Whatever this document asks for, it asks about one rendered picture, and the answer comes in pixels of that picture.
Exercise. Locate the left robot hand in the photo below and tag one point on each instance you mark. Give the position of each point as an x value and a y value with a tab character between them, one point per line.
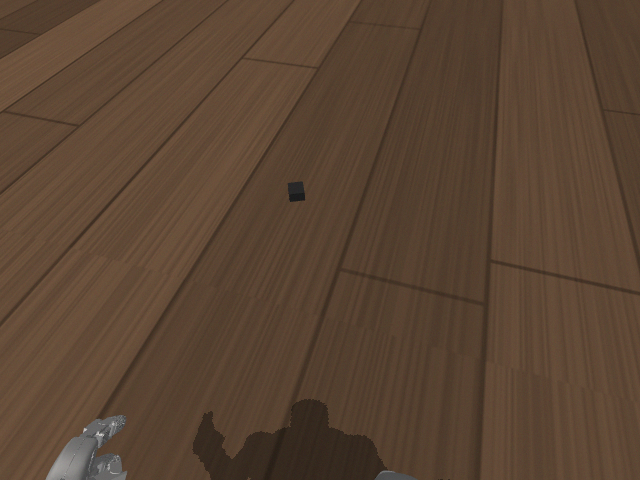
77	459

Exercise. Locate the small box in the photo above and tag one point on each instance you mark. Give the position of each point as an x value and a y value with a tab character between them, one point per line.
296	191

